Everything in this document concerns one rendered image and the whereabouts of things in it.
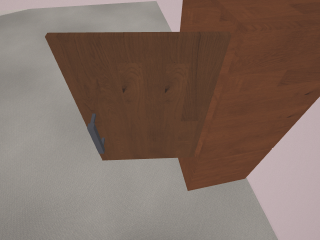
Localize handle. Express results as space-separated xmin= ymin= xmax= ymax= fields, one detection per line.
xmin=87 ymin=113 xmax=105 ymax=154

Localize cupboard door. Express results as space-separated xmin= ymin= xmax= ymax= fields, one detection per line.
xmin=45 ymin=31 xmax=232 ymax=161

